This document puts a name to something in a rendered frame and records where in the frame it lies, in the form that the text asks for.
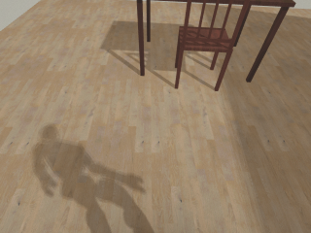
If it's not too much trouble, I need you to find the table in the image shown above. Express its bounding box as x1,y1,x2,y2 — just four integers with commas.
136,0,296,83

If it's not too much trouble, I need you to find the chair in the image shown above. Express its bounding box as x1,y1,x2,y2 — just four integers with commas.
175,0,250,91

